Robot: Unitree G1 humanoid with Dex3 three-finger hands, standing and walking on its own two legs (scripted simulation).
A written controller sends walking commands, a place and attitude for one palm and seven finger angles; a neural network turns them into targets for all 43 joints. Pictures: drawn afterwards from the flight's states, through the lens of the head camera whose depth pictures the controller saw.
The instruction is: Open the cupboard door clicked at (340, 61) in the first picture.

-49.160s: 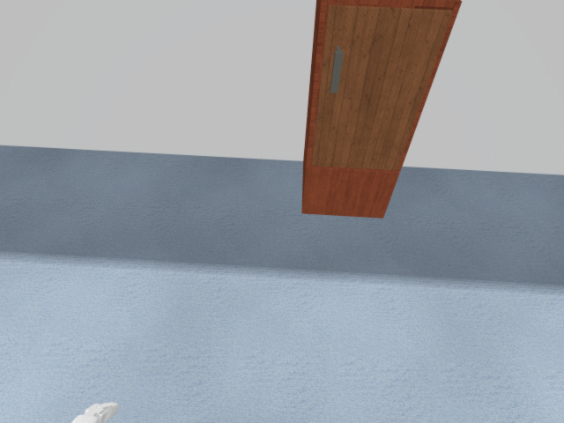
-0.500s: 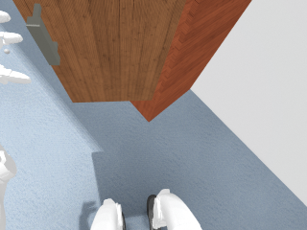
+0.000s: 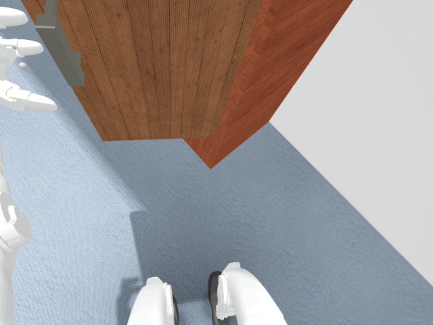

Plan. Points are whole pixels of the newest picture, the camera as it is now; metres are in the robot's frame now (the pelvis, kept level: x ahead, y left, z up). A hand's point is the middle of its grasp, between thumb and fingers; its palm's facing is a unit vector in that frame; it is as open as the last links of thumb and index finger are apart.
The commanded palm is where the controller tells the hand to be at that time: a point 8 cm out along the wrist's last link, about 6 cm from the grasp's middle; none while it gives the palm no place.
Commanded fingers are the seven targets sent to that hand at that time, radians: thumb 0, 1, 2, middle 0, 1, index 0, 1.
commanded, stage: slide the fingers in behind the handle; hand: left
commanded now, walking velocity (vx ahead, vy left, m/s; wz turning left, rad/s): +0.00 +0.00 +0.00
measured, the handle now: (64, 44) +0.57 +0.20 +0.06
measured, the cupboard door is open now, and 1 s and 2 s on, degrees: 54 53 53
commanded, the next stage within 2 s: close the thumb around the handle in 1.58 s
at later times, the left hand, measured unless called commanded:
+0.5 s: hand (39, 70) +0.52 +0.23 +0.06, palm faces -0.03 -1.00 -0.02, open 14.2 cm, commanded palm +0.51 +0.25 +0.06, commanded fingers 0.00 -0.50 0.30 -0.30 -1.20 -0.30 -1.20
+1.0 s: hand (67, 69) +0.53 +0.19 +0.06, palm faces -0.03 -1.00 -0.03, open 13.9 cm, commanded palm +0.51 +0.22 +0.06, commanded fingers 0.00 -0.50 0.30 -0.30 -1.20 -0.30 -1.20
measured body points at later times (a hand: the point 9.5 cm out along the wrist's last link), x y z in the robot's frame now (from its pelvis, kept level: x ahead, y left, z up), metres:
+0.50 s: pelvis +0.00 -0.01 +0.00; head +0.17 +0.04 +0.42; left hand +0.52 +0.28 +0.06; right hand -0.01 -0.27 -0.09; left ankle -0.02 +0.07 -0.66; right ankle +0.03 -0.12 -0.66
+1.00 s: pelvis +0.00 -0.01 +0.00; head +0.17 +0.02 +0.42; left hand +0.52 +0.25 +0.06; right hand -0.01 -0.27 -0.10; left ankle -0.02 +0.07 -0.66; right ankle +0.03 -0.12 -0.66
